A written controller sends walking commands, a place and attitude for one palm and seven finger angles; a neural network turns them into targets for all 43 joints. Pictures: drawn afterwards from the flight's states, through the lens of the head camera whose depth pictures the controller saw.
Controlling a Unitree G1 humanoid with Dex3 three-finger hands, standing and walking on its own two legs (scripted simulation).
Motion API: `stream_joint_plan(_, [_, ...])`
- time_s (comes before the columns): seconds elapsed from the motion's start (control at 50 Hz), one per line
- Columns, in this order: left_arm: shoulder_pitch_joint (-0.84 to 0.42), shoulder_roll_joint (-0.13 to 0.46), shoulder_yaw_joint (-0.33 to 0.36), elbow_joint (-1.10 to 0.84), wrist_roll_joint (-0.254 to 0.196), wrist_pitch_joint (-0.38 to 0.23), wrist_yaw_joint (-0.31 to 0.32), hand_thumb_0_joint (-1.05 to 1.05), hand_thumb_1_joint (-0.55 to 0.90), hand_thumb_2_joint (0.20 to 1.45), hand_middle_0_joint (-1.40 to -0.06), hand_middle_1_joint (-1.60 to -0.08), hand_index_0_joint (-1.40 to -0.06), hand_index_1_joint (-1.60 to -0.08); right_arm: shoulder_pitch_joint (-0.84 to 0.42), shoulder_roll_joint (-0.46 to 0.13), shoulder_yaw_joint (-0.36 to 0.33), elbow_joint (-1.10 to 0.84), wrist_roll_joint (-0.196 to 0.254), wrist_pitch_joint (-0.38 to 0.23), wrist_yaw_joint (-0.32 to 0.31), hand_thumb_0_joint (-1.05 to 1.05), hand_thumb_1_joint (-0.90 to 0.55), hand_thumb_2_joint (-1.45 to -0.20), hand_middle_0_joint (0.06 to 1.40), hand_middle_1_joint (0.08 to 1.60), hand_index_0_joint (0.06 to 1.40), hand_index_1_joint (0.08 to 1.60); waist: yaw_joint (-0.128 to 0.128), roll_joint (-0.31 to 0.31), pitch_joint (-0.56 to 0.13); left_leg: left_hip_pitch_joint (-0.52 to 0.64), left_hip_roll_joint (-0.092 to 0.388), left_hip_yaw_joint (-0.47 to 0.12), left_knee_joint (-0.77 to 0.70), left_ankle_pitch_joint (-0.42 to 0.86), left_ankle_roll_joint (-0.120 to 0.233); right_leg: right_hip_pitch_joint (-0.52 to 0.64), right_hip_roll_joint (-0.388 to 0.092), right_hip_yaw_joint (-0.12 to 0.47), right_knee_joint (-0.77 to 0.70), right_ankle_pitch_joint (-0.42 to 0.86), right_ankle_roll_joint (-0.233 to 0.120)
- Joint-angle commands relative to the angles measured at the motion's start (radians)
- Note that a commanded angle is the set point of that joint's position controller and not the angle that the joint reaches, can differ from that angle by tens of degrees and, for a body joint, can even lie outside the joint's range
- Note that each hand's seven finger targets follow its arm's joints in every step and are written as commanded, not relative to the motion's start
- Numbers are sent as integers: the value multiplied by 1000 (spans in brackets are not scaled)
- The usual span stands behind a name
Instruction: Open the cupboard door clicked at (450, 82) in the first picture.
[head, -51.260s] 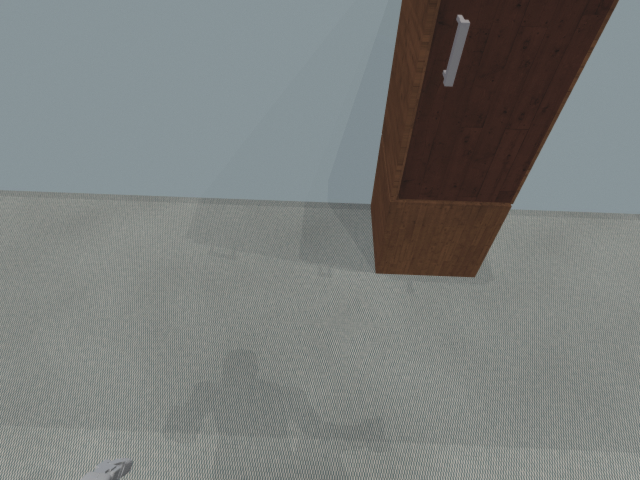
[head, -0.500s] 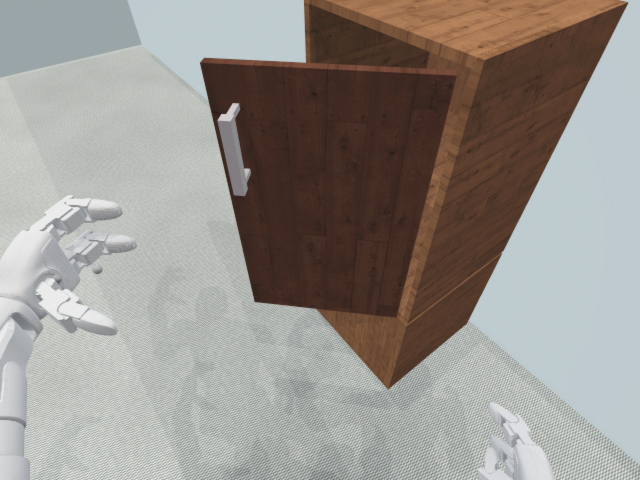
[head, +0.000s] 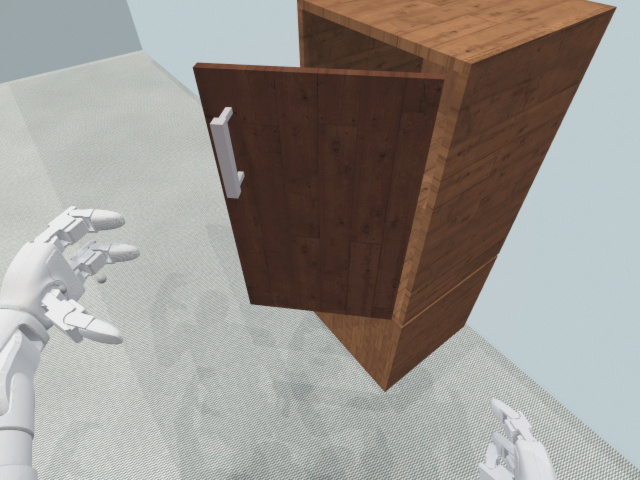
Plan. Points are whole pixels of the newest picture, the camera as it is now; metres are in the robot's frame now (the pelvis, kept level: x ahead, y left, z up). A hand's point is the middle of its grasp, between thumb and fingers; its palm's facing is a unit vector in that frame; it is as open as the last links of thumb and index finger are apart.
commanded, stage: move the hooked fingers beside the handle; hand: left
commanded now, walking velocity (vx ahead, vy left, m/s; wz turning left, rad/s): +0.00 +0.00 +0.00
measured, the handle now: (230, 153) +0.56 +0.19 +0.13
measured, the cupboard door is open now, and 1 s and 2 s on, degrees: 45 45 45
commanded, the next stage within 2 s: none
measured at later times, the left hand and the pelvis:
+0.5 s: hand (140, 234) +0.36 +0.26 +0.14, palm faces -0.01 -1.00 -0.01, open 14.0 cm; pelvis +0.00 +0.00 +0.00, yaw -1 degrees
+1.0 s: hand (164, 200) +0.43 +0.25 +0.14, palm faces -0.04 -1.00 +0.02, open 14.0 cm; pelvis +0.01 +0.02 +0.00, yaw -1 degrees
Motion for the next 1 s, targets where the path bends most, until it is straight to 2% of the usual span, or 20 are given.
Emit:
stream_joint_plan(0.0, [-343, 275, 69, -242, -20, -85, 10, 0, -500, 300, -300, -1200, -300, -1200, -92, -123, -53, -157, 0, -65, -16, 0, -900, -900, 200, 300, 200, 300, -13, 57, -184, 47, 3, -24, -84, 244, 10, 75, -15, 43, -77, 200, 9])
stream_joint_plan(0.02, [-370, 303, 86, -221, -21, -86, 15, 0, -500, 300, -300, -1200, -300, -1200, -84, -127, -52, -148, -1, -60, -18, 0, -900, -900, 200, 300, 200, 300, -14, 29, -163, 32, 5, -26, -82, 231, 10, 78, -14, 48, -84, 186, 8])
stream_joint_plan(0.08, [-479, 300, 62, -123, -5, -92, 18, 0, -500, 300, -300, -1200, -300, -1200, -67, -138, -53, -120, 2, -57, -28, 0, -900, -900, 200, 300, 200, 300, -45, -2, -118, 2, 6, -29, -88, 169, 11, 31, -15, 46, -92, 120, 14])
stream_joint_plan(0.18, [-546, 307, 38, -77, 18, -105, 13, 0, -500, 300, -300, -1200, -300, -1200, -61, -135, -51, -122, 1, -55, -29, 0, -900, -900, 200, 300, 200, 300, -35, 75, -199, 26, 1, -28, -78, 207, 9, 56, -24, 51, -74, 158, 5])
stream_joint_plan(0.24, [-555, 314, 41, -19, 17, -110, 12, 0, -500, 300, -300, -1200, -300, -1200, -45, -140, -53, -121, 0, -50, -23, 0, -900, -900, 200, 300, 200, 300, -35, 18, -224, 8, 3, -27, -72, 225, 11, 78, -21, 53, -65, 190, 7])
stream_joint_plan(0.3, [-550, 312, 48, 8, 16, -114, 14, 0, -500, 300, -300, -1200, -300, -1200, -35, -143, -58, -123, -1, -46, -18, 0, -900, -900, 200, 300, 200, 300, -28, 17, -246, 8, 2, -23, -70, 248, 10, 79, -22, 50, -55, 221, 7])
stream_joint_plan(0.32, [-539, 335, 63, 22, 16, -113, 18, 0, -500, 300, -300, -1200, -300, -1200, -28, -146, -58, -123, -1, -40, -14, 0, -900, -900, 200, 300, 200, 300, -18, 3, -245, -4, 3, -22, -69, 253, 9, 95, -23, 52, -54, 225, 4])
stream_joint_plan(0.42, [-589, 376, 90, 116, 36, -108, 40, 0, -500, 300, -300, -1200, -300, -1200, 1, -156, -62, -115, -3, -16, -5, 0, -900, -900, 200, 300, 200, 300, -25, -31, -203, -61, 6, -11, -69, 244, 10, 81, -25, 58, -53, 230, 7])
stream_joint_plan(0.48, [-672, 351, 49, 81, 54, -135, 42, 0, -500, 300, -300, -1200, -300, -1200, 11, -151, -64, -123, -1, -11, -4, 0, -900, -900, 200, 300, 200, 300, -40, 48, -242, -28, 4, -10, -69, 256, 10, 65, -22, 59, -47, 235, 5])
stream_joint_plan(0.52, [-747, 323, 8, 73, 53, -158, 42, 0, -500, 300, -300, -1200, -300, -1200, 24, -150, -66, -114, -3, -9, -6, 0, -900, -900, 200, 300, 200, 300, -58, 45, -258, 0, 8, -12, -58, 273, 13, 53, -18, 60, -46, 244, 3])
stream_joint_plan(0.58, [-802, 358, 30, 140, 59, -179, 41, 0, -500, 300, -300, -1200, -300, -1200, 56, -160, -69, -89, -4, -1, -9, 0, -900, -900, 200, 300, 200, 300, -72, 28, -271, -3, 7, -20, -58, 254, 12, 36, -13, 56, -46, 227, 4])
stream_joint_plan(0.62, [-806, 359, 31, 177, 55, -181, 35, 0, -500, 300, -300, -1200, -300, -1200, 64, -164, -70, -86, -7, 6, -8, 0, -900, -900, 200, 300, 200, 300, -66, 12, -283, -9, 8, -17, -53, 272, 13, 55, -15, 60, -42, 251, 2])
stream_joint_plan(0.64, [-799, 376, 47, 199, 61, -179, 34, 0, -500, 300, -300, -1200, -300, -1200, 69, -164, -72, -83, -6, 10, -8, 0, -900, -900, 200, 300, 200, 300, -63, 27, -294, -8, 7, -19, -54, 287, 11, 56, -15, 57, -36, 267, 1])
stream_joint_plan(0.66, [-805, 351, 20, 211, 67, -175, 31, 0, -500, 300, -300, -1200, -300, -1200, 71, -163, -70, -84, -6, 13, -6, 0, -900, -900, 200, 300, 200, 300, -64, 51, -299, -5, 5, -19, -54, 293, 9, 47, -16, 55, -33, 269, 0])
stream_joint_plan(0.76, [-844, 395, 45, 312, 83, -172, 41, 0, -500, 300, -300, -1200, -300, -1200, 97, -173, -74, -79, -8, 39, 3, 0, -900, -900, 200, 300, 200, 300, -65, 9, -278, -44, 9, -19, -49, 297, 9, 33, -14, 52, -28, 276, 1])
stream_joint_plan(0.78, [-873, 362, 10, 302, 86, -180, 41, 0, -500, 300, -300, -1200, -300, -1200, 100, -171, -73, -81, -9, 42, 5, 0, -900, -900, 200, 300, 200, 300, -74, 25, -285, -26, 9, -22, -50, 309, 7, 17, -13, 48, -27, 278, -1])
stream_joint_plan(0.8, [-886, 371, 18, 282, 89, -193, 45, 0, -500, 300, -300, -1200, -300, -1200, 105, -170, -78, -82, -10, 43, 7, 0, -900, -900, 200, 300, 200, 300, -68, 53, -316, -7, 11, -24, -44, 335, 4, 20, -12, 50, -21, 289, -3])
stream_joint_plan(0.86, [-882, 360, 18, 285, 87, -215, 53, 0, -500, 300, -300, -1200, -300, -1200, 120, -170, -81, -85, -14, 55, 13, 0, -900, -900, 200, 300, 200, 300, -69, 41, -349, 27, 18, -26, -34, 400, 1, 15, -5, 48, -13, 325, -1])
stream_joint_plan(0.92, [-946, 375, 16, 381, 90, -216, 57, 0, -500, 300, -300, -1200, -300, -1200, 140, -179, -78, -66, -13, 75, 10, 0, -900, -900, 200, 300, 200, 300, -92, -23, -283, -30, 20, -25, -36, 332, 5, -12, -5, 45, -20, 283, 1])
stream_joint_plan(0.98, [-1013, 387, 5, 447, 117, -220, 62, 0, -500, 300, -300, -1200, -300, -1200, 152, -182, -78, -54, -15, 85, 10, 0, -900, -900, 200, 300, 200, 300, -103, 33, -273, -41, 17, -27, -35, 307, 3, -46, -8, 48, -16, 255, -1])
